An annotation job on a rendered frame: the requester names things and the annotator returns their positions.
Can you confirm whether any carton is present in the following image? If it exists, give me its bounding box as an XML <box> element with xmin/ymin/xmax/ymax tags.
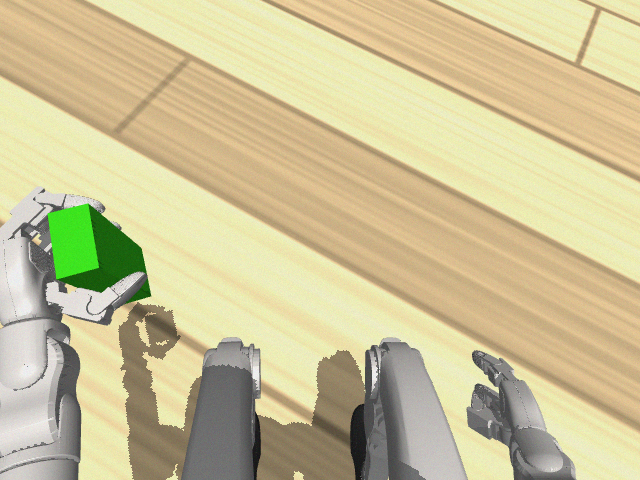
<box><xmin>48</xmin><ymin>204</ymin><xmax>151</xmax><ymax>304</ymax></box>

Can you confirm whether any right robot foot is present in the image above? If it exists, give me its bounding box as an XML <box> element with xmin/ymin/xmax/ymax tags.
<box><xmin>350</xmin><ymin>404</ymin><xmax>367</xmax><ymax>480</ymax></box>

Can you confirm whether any left robot arm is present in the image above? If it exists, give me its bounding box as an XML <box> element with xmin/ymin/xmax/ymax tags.
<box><xmin>0</xmin><ymin>317</ymin><xmax>81</xmax><ymax>480</ymax></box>

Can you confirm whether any right robot arm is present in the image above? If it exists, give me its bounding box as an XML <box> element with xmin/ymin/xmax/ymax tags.
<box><xmin>509</xmin><ymin>428</ymin><xmax>576</xmax><ymax>480</ymax></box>

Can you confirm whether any right robot hand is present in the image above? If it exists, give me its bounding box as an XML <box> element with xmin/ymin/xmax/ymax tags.
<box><xmin>466</xmin><ymin>350</ymin><xmax>547</xmax><ymax>447</ymax></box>

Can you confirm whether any left robot hand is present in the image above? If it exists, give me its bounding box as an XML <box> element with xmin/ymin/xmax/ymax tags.
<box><xmin>0</xmin><ymin>186</ymin><xmax>148</xmax><ymax>327</ymax></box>

